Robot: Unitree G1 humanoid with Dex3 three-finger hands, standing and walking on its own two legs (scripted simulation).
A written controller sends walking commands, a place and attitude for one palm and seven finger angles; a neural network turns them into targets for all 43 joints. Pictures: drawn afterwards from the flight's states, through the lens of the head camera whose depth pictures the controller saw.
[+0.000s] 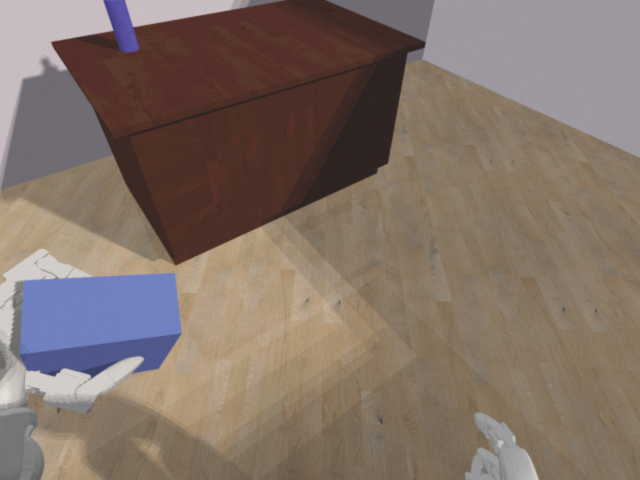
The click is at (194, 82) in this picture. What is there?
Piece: table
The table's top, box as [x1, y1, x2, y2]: [51, 0, 425, 138]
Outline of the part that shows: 425,42 325,0 285,0 133,27 139,45 139,49 133,52 121,52 119,50 113,31 51,42 62,61 113,138 424,47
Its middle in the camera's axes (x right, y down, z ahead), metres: -0.30 -0.75 +1.51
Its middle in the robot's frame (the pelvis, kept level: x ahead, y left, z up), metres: +1.61 +0.38 -0.09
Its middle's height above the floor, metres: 0.68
